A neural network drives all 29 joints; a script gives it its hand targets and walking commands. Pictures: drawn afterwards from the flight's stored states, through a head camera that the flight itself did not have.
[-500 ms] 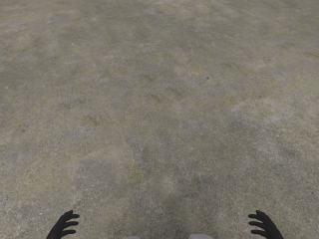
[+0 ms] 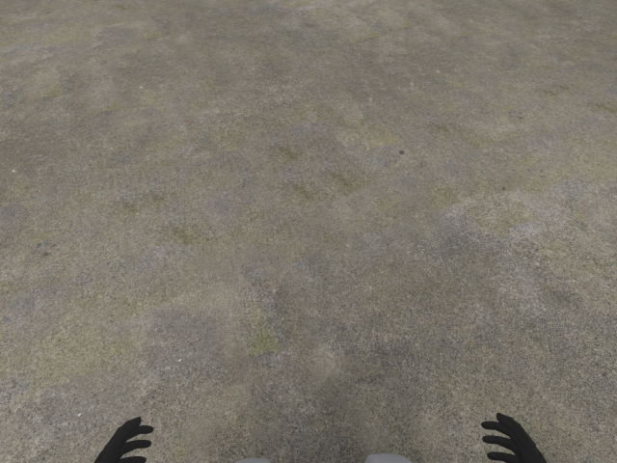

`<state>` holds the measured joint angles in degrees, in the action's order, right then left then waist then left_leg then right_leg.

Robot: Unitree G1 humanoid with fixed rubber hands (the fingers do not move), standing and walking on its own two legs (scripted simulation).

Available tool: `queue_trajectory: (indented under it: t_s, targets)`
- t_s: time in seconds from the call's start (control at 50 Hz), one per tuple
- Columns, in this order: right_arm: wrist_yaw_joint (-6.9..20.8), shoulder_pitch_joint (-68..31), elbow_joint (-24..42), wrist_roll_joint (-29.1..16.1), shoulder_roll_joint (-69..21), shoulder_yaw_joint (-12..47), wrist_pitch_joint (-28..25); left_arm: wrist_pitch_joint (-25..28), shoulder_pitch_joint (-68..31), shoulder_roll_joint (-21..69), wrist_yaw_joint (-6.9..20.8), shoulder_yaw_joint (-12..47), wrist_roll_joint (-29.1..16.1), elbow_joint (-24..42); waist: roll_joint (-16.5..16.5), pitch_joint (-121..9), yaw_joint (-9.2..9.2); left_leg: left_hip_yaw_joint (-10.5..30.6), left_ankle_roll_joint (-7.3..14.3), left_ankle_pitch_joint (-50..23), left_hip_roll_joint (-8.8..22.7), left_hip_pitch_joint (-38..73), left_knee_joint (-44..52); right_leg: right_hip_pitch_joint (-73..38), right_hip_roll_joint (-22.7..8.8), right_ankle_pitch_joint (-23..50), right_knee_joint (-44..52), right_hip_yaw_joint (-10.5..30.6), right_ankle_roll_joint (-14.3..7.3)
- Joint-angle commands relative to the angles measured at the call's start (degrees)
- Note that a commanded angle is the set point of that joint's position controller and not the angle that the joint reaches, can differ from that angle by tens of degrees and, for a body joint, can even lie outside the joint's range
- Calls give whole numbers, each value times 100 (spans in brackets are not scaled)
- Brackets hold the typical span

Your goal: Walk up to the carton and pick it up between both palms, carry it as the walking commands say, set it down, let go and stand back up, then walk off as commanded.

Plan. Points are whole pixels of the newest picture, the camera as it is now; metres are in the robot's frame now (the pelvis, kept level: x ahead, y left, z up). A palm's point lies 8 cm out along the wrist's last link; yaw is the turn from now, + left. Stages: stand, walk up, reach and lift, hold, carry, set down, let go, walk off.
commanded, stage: stand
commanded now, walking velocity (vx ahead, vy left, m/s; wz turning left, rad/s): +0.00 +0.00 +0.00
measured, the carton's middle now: out of the picture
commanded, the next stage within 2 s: walk up in 0.40 s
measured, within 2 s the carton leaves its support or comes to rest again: neither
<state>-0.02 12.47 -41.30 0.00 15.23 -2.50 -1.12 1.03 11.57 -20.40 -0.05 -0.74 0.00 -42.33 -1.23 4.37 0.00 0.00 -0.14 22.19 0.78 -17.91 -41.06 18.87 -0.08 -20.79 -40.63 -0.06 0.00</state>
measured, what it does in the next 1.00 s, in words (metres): steps on the spot: left foot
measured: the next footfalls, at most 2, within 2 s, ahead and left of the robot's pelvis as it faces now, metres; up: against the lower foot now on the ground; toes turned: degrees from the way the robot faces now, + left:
left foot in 0.86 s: +0.00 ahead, +0.15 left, +0.00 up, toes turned +9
right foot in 1.36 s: -0.03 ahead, -0.08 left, +0.00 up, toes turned +11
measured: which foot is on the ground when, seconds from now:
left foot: down 0.00-0.62, up 0.64-0.84, down 0.86-1.00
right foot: down 0.00-0.84, up 0.86-1.00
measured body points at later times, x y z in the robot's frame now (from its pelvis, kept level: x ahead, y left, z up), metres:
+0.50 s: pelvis -0.01 +0.00 +0.00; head +0.00 +0.01 +0.45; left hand +0.10 +0.29 -0.11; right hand +0.10 -0.28 -0.11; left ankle +0.00 +0.12 -0.72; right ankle +0.01 -0.12 -0.72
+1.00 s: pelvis -0.05 +0.07 +0.01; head +0.00 +0.12 +0.45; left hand +0.01 +0.35 -0.15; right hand +0.08 -0.18 -0.10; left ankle -0.04 +0.15 -0.72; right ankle -0.03 -0.10 -0.65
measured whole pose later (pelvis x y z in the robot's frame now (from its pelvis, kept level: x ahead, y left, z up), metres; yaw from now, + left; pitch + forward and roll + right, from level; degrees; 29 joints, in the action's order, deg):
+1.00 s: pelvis -0.05 +0.07 +0.01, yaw +9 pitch -1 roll -4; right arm 1.0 13.3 -44.9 0.0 15.2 -0.5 2.9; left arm -5.2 9.7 -16.3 -0.7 -2.4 0.0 -46.7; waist -1.3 7.3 0.0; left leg 1.0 3.4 19.8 0.2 -19.2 -39.7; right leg 26.9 -4.3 -28.9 -61.1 -4.5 3.0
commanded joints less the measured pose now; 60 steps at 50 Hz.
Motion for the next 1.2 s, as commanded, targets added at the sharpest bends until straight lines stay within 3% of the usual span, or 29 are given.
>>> queue_trajectory:
  t_s: [0.0, 0.14, 0.18, 0.26, 0.32, 0.36, 0.4, 0.44, 0.46, 0.56, 0.58, 0.6, 0.62, 0.64, 0.7, 0.72, 0.74, 0.78, 0.8, 0.84, 0.86, 0.88, 0.9, 0.94, 0.96, 1.02, 1.1, 1.12, 1.18]
  targets:
    - [-19, -388, 137, 123, 1450, -319, -188, 211, -221, -1252, -31, -404, 70, 216, 599, -1248, -15, 435, 462, -1703, 620, 303, 745, -637, -696, 1705, 527, 575, -492]
    - [-32, -148, 38, 105, 1512, -338, -195, 266, -219, -1163, -57, -408, 134, 58, -54, -950, 39, 411, 385, -1428, 466, 382, 708, -468, -687, 1773, 681, 633, -553]
    - [-58, -334, 7, 83, 1498, -312, -171, 236, -257, -1137, -33, -364, 101, 130, 498, -949, 4, 519, 395, -1534, 549, 378, 749, -353, -592, 1512, 693, 610, -479]
    - [-77, -407, -27, 108, 1421, -290, -203, 274, -289, -985, -37, -276, 126, -44, 43, -858, 69, 422, 449, -1377, 446, 420, 757, -399, -658, 1492, 919, 684, -563]
    - [-52, -394, -58, 166, 1646, -331, -232, 161, -281, -1031, -65, -275, 46, 12, 476, -866, -58, 533, 475, -1299, 528, 233, 963, -508, -559, 1282, 765, 471, -455]
    - [-96, -467, -39, 103, 1460, -311, -182, 265, -443, -928, -6, -238, 134, 10, 45, -570, -78, 570, 421, -1252, 491, 17, 914, -378, -615, 1277, 875, 629, -469]
    - [-62, -116, -146, 63, 1586, -331, -159, 290, -66, -1024, -8, -289, 42, -153, 124, -1054, 10, 548, 436, -1390, 573, 513, 812, -489, -680, 1493, 833, 696, -548]
    - [-55, -310, -96, 91, 1542, -319, -164, 252, -218, -1064, -26, -296, 107, -56, 715, -806, 57, 655, 445, -1253, 605, 331, 893, -227, -545, 1144, 807, 611, -486]
    - [-51, -300, -163, 69, 1480, -307, -192, 268, -339, -1088, -37, -320, 145, -143, 159, -729, 70, 503, 372, -1211, 456, 278, 837, -284, -590, 1185, 998, 620, -490]
    - [-21, -397, -191, 84, 1570, -302, -169, 241, -324, -1034, -28, -282, 36, -224, 256, -753, -32, 796, 451, -991, 601, 106, 1133, -453, -558, 1044, 910, 560, -459]
    - [75, -340, 158, 241, 845, -9, 129, -26, 353, -718, -90, -353, 18, -272, 152, -801, -433, -119, -274, -15, -351, -1156, -122, -1399, -1612, 531, 1768, 1280, -353]
    - [32, -413, -9, 236, 748, -91, 269, -79, 353, -716, -188, -461, 20, -213, -1001, -366, -349, -160, -313, 968, -76, -1792, -1462, -1365, -2500, 2643, 1916, 1479, -899]
    - [29, -361, 128, 236, 885, -143, 354, -126, 416, -854, -228, -531, 34, -130, -917, -488, -316, -110, -281, 1551, 54, -1718, -2454, -1355, -2788, 3175, 1940, 1483, -1283]
    - [88, -378, 147, 227, 920, -137, 423, -198, 261, -789, -218, -497, 49, -134, -562, -450, -243, 54, -258, 1485, 138, -1812, -2831, -1310, -2731, 3152, 2016, 1427, -1360]
    - [200, -64, 45, 203, 759, -64, 505, -329, -432, -655, -234, -435, 102, 8, -590, 2, 32, 83, -221, 923, 107, -1114, -2140, -122, -2172, 929, 2345, 900, -758]
    - [222, 2, 29, 148, 840, -86, 539, -332, -624, -716, -218, -442, 149, -42, -990, -9, 185, -30, -189, 788, 255, -509, -1917, 186, -2104, 631, 2295, 502, -609]
    - [233, 229, -74, 94, 856, -101, 546, -329, -1058, -846, -182, -516, 191, 9, -1059, -11, 436, -60, -150, 848, 293, -78, -1140, 187, -1896, 712, 2106, 301, -325]
    - [176, 484, -179, 125, 723, -72, 471, -343, -744, -769, -187, -571, 146, -5, -934, -616, 399, -247, -142, 395, 167, 315, 104, -579, -1703, 1587, 1194, -75, -318]
    - [151, 844, -221, 117, 682, -69, 361, -322, -798, -693, -171, -610, 74, -40, -367, -899, 603, -7, -50, -259, 280, 644, 1334, -829, -1571, 1806, -10, -301, -164]
    - [86, 666, -179, 274, 1672, -271, 199, -412, -236, -47, -115, -295, 140, 238, 2845, -288, 251, 3496, 726, -4849, 2095, 806, 2265, 1590, -65, -1732, -2461, -285, 387]
    - [53, 494, -169, 206, 1789, -341, 185, -435, -462, -196, -115, -365, 200, 267, 2378, -545, 57, 3352, 1043, -5127, 2206, 734, 2119, 1568, -143, -1772, -2738, 139, 463]
    - [4, 572, -175, 189, 1553, -305, 196, -481, -570, -112, -120, -352, 191, 222, 1851, -425, 192, 3157, 1075, -4043, 1997, 573, 2187, 1590, -267, -1494, -2829, 233, 428]
    - [-36, 380, -147, 187, 1403, -273, 258, -504, -703, -148, -100, -354, 160, 181, 1673, -42, 128, 2874, 761, -2572, 1536, -49, 2425, 1361, -279, -1179, -2800, 297, 413]
    - [-106, -8, -30, 174, 1256, -279, 268, -484, -755, -170, -49, -346, 97, 123, 1519, -215, 62, 2398, 719, -2877, 1168, 451, 2179, 1248, -238, -909, -2458, 176, 394]
    - [-98, 288, -74, 187, 1205, -291, 221, -441, -745, -131, -23, -354, 110, 140, 981, -571, 115, 2396, 786, -3459, 1272, 813, 2022, 1277, -156, -806, -2629, 109, 346]
    - [-100, 654, -274, 176, 1198, -285, 183, -415, -789, 25, 3, -260, 86, 192, 952, -1130, 300, 2480, 905, -4455, 1207, 1766, 1746, 1339, -85, -781, -1841, 216, 258]
    - [-104, 339, -125, 225, 1256, -268, 281, -483, -825, -24, -35, -243, 66, 191, 1133, -852, 241, 2782, 996, -2889, 1173, 1008, 2161, 986, 18, -698, -1406, 183, 277]
    - [-79, 563, -215, 212, 1364, -275, 288, -488, -1080, -118, -34, -288, 96, 205, 821, -487, 266, 3085, 1046, -2731, 1424, 937, 2256, 1072, -67, -802, -1357, 328, 278]
    - [-50, 575, -245, 185, 1369, -300, 337, -448, -745, -141, -58, -269, 56, 220, 997, -801, 275, 3226, 1142, -2811, 1354, 1255, 2246, 713, -22, -674, -470, 330, 332]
